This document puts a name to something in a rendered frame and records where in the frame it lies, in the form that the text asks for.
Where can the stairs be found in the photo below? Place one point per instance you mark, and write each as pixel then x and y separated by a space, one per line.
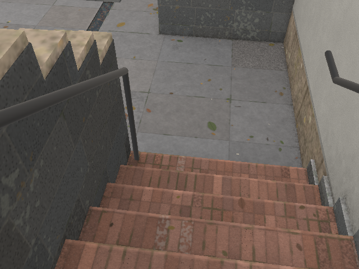
pixel 181 212

